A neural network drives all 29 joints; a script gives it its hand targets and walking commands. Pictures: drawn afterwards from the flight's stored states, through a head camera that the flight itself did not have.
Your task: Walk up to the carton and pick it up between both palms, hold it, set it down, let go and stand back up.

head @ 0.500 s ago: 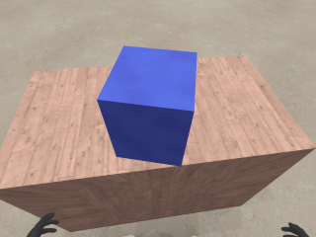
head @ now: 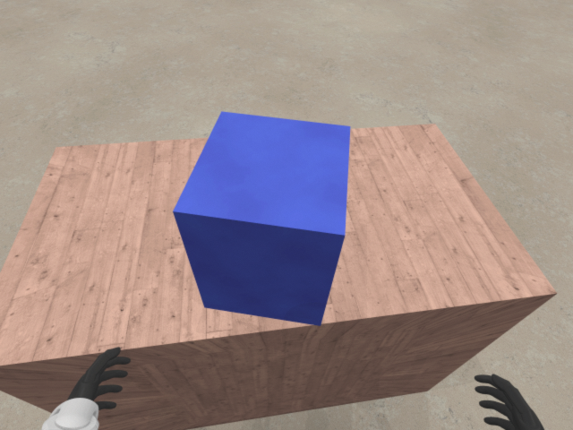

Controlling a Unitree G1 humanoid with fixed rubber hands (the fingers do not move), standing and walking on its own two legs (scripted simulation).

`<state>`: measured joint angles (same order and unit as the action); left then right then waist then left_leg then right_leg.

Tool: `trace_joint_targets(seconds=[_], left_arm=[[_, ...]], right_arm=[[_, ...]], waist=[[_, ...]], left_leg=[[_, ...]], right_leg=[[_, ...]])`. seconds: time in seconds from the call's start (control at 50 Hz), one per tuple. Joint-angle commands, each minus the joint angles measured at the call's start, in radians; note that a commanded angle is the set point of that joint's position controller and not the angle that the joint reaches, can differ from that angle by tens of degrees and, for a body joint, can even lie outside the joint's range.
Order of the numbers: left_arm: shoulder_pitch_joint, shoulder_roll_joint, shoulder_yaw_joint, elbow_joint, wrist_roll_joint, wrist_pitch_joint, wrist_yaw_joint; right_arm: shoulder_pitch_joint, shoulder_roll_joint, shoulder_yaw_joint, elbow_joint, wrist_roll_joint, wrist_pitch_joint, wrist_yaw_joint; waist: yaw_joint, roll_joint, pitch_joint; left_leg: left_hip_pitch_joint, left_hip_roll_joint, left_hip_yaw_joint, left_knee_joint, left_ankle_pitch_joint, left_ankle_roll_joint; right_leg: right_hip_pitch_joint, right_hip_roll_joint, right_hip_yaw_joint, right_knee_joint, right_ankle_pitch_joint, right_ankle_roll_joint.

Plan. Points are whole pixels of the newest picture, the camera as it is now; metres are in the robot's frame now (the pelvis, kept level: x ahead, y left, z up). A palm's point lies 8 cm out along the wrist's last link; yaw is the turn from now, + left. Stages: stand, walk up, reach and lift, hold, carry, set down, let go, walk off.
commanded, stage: reach and lift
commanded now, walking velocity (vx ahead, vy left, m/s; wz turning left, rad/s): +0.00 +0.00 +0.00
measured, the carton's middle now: (272, 222) +0.42 +0.05 +0.04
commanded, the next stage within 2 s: none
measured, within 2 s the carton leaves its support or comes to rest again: neither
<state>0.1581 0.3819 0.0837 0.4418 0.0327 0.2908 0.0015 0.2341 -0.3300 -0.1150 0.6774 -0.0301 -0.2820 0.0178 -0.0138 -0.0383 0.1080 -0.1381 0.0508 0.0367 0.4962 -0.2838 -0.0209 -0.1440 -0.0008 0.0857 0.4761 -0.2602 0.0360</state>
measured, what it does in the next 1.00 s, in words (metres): stands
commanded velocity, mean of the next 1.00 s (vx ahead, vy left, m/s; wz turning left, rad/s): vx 0.00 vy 0.00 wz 0.00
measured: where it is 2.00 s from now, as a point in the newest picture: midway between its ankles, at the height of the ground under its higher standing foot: outside the picture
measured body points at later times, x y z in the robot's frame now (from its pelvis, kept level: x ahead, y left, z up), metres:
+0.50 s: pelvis -0.01 +0.00 +0.00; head +0.00 +0.01 +0.45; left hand +0.18 +0.27 -0.02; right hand +0.15 -0.23 -0.01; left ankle -0.01 +0.13 -0.74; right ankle +0.00 -0.15 -0.74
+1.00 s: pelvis +0.00 +0.00 +0.01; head +0.00 +0.01 +0.46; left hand +0.21 +0.25 +0.03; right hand +0.18 -0.18 +0.05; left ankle -0.01 +0.13 -0.74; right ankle +0.00 -0.15 -0.74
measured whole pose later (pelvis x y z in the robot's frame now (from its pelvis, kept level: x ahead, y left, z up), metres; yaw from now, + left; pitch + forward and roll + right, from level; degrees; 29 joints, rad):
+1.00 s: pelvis +0.00 +0.00 +0.01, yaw +0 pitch -5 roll +0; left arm 0.26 0.37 0.05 0.01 -0.21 0.07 -0.11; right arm 0.52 -0.08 0.08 -0.23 0.11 -0.03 -0.17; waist 0.03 -0.03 0.09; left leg -0.10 0.05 0.04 0.41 -0.23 -0.02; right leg -0.10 0.00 0.09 0.38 -0.21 0.03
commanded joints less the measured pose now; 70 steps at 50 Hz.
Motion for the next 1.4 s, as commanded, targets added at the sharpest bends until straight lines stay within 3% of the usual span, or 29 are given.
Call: trace_joint_targets(seconds=[0.0, 0.02, 0.04, 0.1, 0.12, 0.16, 0.24, 0.32, 0.38, 0.46, 0.54, 0.56, 0.58, 0.62, 0.7, 0.72, 0.74, 0.76, 0.78, 0.84, 0.92, 0.94, 0.96, 0.98, 1.04, 1.12, 1.26, 1.3, 1.38], left_arm=[[0.006, 0.048, 0.051, -0.217, -0.047, -0.097, -0.015], [0.013, 0.053, 0.052, -0.241, -0.064, -0.11, -0.019], [0.011, 0.058, 0.062, -0.245, -0.058, -0.123, -0.019], [0.008, 0.057, 0.041, -0.268, -0.081, -0.139, -0.025], [0.012, 0.065, 0.04, -0.256, -0.087, -0.139, -0.03], [-0.001, 0.072, 0.034, -0.308, -0.106, -0.15, -0.032], [0.037, 0.098, 0.045, -0.282, -0.129, -0.163, -0.053], [0.028, 0.128, 0.033, -0.345, -0.177, -0.189, -0.053], [0.043, 0.114, 0.014, -0.422, -0.205, -0.187, -0.05], [0.063, 0.126, 0.001, -0.457, -0.236, -0.221, -0.064], [0.116, 0.104, 0.0, -0.443, -0.241, -0.197, -0.074], [0.142, 0.1, 0.0, -0.434, -0.245, -0.194, -0.081], [0.128, 0.105, 0.003, -0.472, -0.249, -0.2, -0.087], [0.129, 0.101, -0.005, -0.488, -0.256, -0.212, -0.093], [0.128, 0.086, -0.006, -0.531, -0.258, -0.233, -0.103], [0.109, 0.098, -0.018, -0.55, -0.265, -0.237, -0.105], [0.108, 0.096, -0.015, -0.575, -0.278, -0.248, -0.101], [0.128, 0.075, -0.016, -0.581, -0.271, -0.253, -0.095], [0.132, 0.072, -0.03, -0.592, -0.282, -0.251, -0.099], [0.143, 0.066, -0.019, -0.608, -0.274, -0.259, -0.104], [0.084, 0.086, -0.02, -0.639, -0.299, -0.276, -0.117], [0.072, 0.091, -0.012, -0.637, -0.293, -0.284, -0.114], [0.071, 0.086, -0.024, -0.647, -0.298, -0.275, -0.109], [0.062, 0.079, -0.021, -0.619, -0.299, -0.258, -0.113], [-0.01, 0.105, -0.018, -0.656, -0.316, -0.244, -0.111], [-0.098, 0.123, -0.026, -0.663, -0.332, -0.221, -0.094], [-0.157, 0.129, 0.005, -0.662, -0.33, -0.158, -0.099], [-0.189, 0.125, 0.006, -0.724, -0.322, -0.144, -0.089], [-0.242, 0.12, 0.027, -0.71, -0.328, -0.086, -0.095]], right_arm=[[0.079, -0.034, 0.019, -0.157, 0.07, 0.007, -0.034], [0.091, -0.015, 0.03, -0.173, 0.087, 0.005, -0.041], [0.095, -0.009, 0.04, -0.214, 0.082, 0.005, -0.044], [0.105, 0.029, 0.051, -0.288, 0.09, 0.024, -0.057], [0.12, 0.044, 0.055, -0.29, 0.091, 0.032, -0.062], [0.13, 0.063, 0.061, -0.368, 0.086, 0.045, -0.071], [0.17, 0.112, 0.091, -0.469, 0.107, 0.087, -0.087], [0.176, 0.141, 0.097, -0.558, 0.106, 0.114, -0.104], [0.195, 0.166, 0.123, -0.623, 0.13, 0.143, -0.107], [0.246, 0.209, 0.144, -0.713, 0.134, 0.163, -0.125], [0.285, 0.207, 0.162, -0.762, 0.154, 0.185, -0.143], [0.291, 0.209, 0.165, -0.779, 0.16, 0.195, -0.149], [0.287, 0.23, 0.187, -0.83, 0.167, 0.199, -0.153], [0.294, 0.238, 0.188, -0.862, 0.159, 0.208, -0.162], [0.317, 0.262, 0.222, -0.89, 0.175, 0.223, -0.17], [0.313, 0.255, 0.201, -0.9, 0.177, 0.224, -0.171], [0.287, 0.26, 0.204, -0.956, 0.177, 0.221, -0.176], [0.302, 0.279, 0.215, -0.941, 0.182, 0.222, -0.17], [0.299, 0.267, 0.224, -0.989, 0.187, 0.217, -0.177], [0.318, 0.277, 0.232, -1.002, 0.187, 0.218, -0.187], [0.3, 0.299, 0.272, -1.067, 0.198, 0.231, -0.207], [0.273, 0.309, 0.256, -1.045, 0.201, 0.245, -0.206], [0.263, 0.295, 0.244, -1.052, 0.206, 0.251, -0.205], [0.254, 0.285, 0.245, -1.048, 0.207, 0.265, -0.205], [0.194, 0.282, 0.221, -1.082, 0.194, 0.302, -0.213], [0.099, 0.285, 0.221, -1.077, 0.2, 0.352, -0.215], [0.026, 0.287, 0.212, -1.026, 0.199, 0.428, -0.24], [-0.018, 0.283, 0.199, -1.033, 0.216, 0.441, -0.239], [-0.119, 0.249, 0.172, -1.06, 0.224, 0.473, -0.258]], waist=[[0.002, 0.031, -0.145], [0.003, 0.062, -0.151], [0.019, 0.044, -0.149], [0.022, 0.04, -0.105], [0.012, 0.068, -0.101], [0.016, 0.04, -0.094], [0.04, 0.052, -0.04], [0.068, 0.062, -0.068], [0.072, 0.096, -0.066], [0.087, 0.047, -0.1], [0.085, 0.088, -0.057], [0.085, 0.06, -0.041], [0.105, 0.073, -0.058], [0.098, 0.046, -0.051], [0.105, 0.09, -0.037], [0.093, 0.094, -0.058], [0.111, 0.079, -0.093], [0.121, 0.108, -0.079], [0.11, 0.1, -0.089], [0.117, 0.1, -0.084], [0.119, 0.071, -0.114], [0.132, 0.098, -0.082], [0.12, 0.132, -0.077], [0.115, 0.101, -0.051], [0.108, 0.088, -0.068], [0.094, 0.122, -0.087], [0.078, 0.073, -0.106], [0.084, 0.117, -0.128], [0.075, 0.096, -0.153]], left_leg=[[0.19, -0.083, 0.073, -0.17, 0.315, -0.009], [0.206, -0.088, 0.074, -0.169, 0.345, -0.016], [0.198, -0.092, 0.078, -0.172, 0.322, -0.011], [0.191, -0.084, 0.084, -0.182, 0.289, -0.01], [0.188, -0.084, 0.088, -0.185, 0.262, -0.009], [0.182, -0.089, 0.091, -0.196, 0.261, -0.007], [0.163, -0.091, 0.104, -0.221, 0.189, 0.003], [0.135, -0.084, 0.109, -0.224, 0.152, 0.001], [0.145, -0.076, 0.108, -0.223, 0.209, -0.008], [0.163, -0.075, 0.098, -0.203, 0.208, 0.008], [0.17, -0.082, 0.091, -0.207, 0.217, 0.005], [0.178, -0.075, 0.083, -0.209, 0.214, 0.007], [0.181, -0.08, 0.093, -0.2, 0.22, 0.008], [0.175, -0.07, 0.087, -0.21, 0.199, 0.012], [0.172, -0.065, 0.074, -0.206, 0.242, 0.007], [0.176, -0.066, 0.068, -0.197, 0.242, 0.007], [0.157, -0.06, 0.068, -0.205, 0.21, 0.011], [0.153, -0.06, 0.07, -0.208, 0.239, 0.005], [0.169, -0.062, 0.069, -0.207, 0.231, 0.007], [0.182, -0.055, 0.058, -0.196, 0.287, 0.003], [0.191, -0.054, 0.054, -0.187, 0.241, 0.019], [0.154, -0.049, 0.052, -0.201, 0.185, 0.017], [0.159, -0.049, 0.055, -0.207, 0.205, 0.007], [0.162, -0.044, 0.052, -0.214, 0.184, 0.014], [0.127, -0.044, 0.051, -0.219, 0.11, 0.019], [0.091, -0.039, 0.055, -0.226, 0.025, 0.023], [0.092, -0.035, 0.042, -0.226, 0.09, 0.025], [0.083, -0.037, 0.045, -0.225, 0.109, 0.014], [0.1, -0.041, 0.045, -0.213, 0.139, 0.015]], right_leg=[[0.069, 0.031, -0.114, -0.16, 0.356, -0.017], [0.079, 0.03, -0.105, -0.161, 0.374, -0.021], [0.069, 0.029, -0.101, -0.174, 0.341, -0.013], [0.05, 0.025, -0.101, -0.194, 0.276, -0.016], [0.042, 0.022, -0.099, -0.2, 0.238, -0.017], [0.045, 0.023, -0.092, -0.211, 0.248, -0.016], [0.03, 0.01, -0.084, -0.233, 0.148, -0.018], [0.023, 0.009, -0.082, -0.232, 0.065, -0.025], [0.03, 0.012, -0.078, -0.239, 0.088, -0.033], [0.026, 0.007, -0.07, -0.236, 0.117, -0.028], [0.022, 0.0, -0.066, -0.255, 0.113, -0.029], [0.038, 0.0, -0.068, -0.261, 0.102, -0.032], [0.021, -0.003, -0.064, -0.257, 0.112, -0.025], [0.02, -0.002, -0.067, -0.259, 0.087, -0.025], [0.032, -0.005, -0.057, -0.256, 0.12, -0.029], [0.045, -0.001, -0.06, -0.257, 0.123, -0.034], [0.056, 0.001, -0.064, -0.248, 0.083, -0.037], [0.049, 0.003, -0.064, -0.248, 0.101, -0.042], [0.051, 0.002, -0.063, -0.254, 0.095, -0.043], [0.056, 0.006, -0.067, -0.25, 0.145, -0.039], [0.043, -0.004, -0.058, -0.247, 0.14, -0.028], [0.037, -0.004, -0.058, -0.251, 0.066, -0.039], [0.036, -0.006, -0.058, -0.249, 0.076, -0.042], [0.03, -0.008, -0.057, -0.259, 0.052, -0.047], [0.033, -0.01, -0.058, -0.256, 0.021, -0.037], [0.035, -0.024, -0.046, -0.24, -0.027, -0.043], [0.095, -0.022, -0.04, -0.225, 0.077, -0.035], [0.092, -0.018, -0.032, -0.211, 0.094, -0.039], [0.104, -0.012, -0.039, -0.203, 0.139, -0.028]])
